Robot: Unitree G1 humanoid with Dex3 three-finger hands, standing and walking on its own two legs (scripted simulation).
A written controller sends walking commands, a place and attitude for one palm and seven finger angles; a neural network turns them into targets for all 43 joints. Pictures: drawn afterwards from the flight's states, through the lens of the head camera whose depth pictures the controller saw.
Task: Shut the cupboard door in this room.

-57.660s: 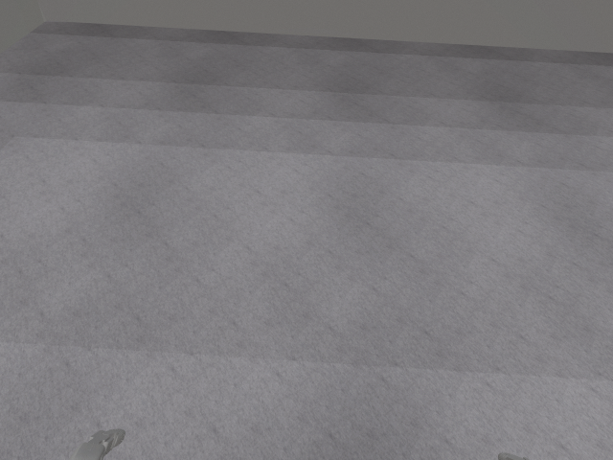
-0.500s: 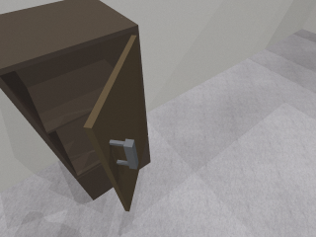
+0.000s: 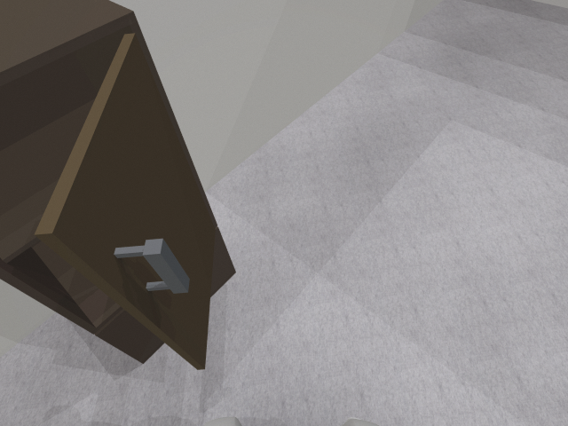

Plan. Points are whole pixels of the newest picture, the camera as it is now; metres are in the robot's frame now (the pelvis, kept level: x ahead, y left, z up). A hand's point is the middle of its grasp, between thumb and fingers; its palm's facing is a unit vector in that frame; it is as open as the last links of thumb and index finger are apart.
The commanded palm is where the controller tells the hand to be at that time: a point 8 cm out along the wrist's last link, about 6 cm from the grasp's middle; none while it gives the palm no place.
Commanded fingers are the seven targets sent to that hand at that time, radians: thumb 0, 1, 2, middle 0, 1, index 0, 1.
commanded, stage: walk to a spot facing it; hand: left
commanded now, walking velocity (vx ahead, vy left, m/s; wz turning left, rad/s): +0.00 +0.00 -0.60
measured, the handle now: (154, 269) +0.31 +0.22 +0.03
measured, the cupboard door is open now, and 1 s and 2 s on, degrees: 44 67 100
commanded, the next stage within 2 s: none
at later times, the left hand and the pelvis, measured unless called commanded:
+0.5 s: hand (157, 420) +0.13 +0.23 -0.15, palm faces -0.18 -0.96 -0.21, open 7.4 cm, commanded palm none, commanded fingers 0.00 0.90 0.90 -0.20 -0.30 -0.20 -0.30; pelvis +0.06 +0.04 +0.02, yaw -16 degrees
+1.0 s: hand (251, 348) +0.25 +0.10 -0.16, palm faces -0.44 -0.87 -0.20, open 7.3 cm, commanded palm none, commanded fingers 0.00 0.90 0.90 -0.20 -0.30 -0.20 -0.30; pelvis +0.20 -0.09 +0.00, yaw -34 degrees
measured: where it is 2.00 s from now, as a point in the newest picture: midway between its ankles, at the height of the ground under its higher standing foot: (429, 328)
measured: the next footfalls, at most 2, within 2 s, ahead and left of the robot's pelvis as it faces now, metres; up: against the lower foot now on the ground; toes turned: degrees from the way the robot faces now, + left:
left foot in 0.46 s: +0.11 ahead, +0.15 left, +0.00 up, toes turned -14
right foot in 0.92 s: +0.27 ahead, -0.19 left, +0.00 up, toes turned -41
